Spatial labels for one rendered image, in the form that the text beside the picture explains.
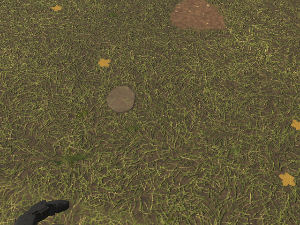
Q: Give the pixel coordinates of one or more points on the left robot hand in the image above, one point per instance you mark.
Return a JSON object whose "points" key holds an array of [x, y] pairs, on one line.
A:
{"points": [[42, 210]]}

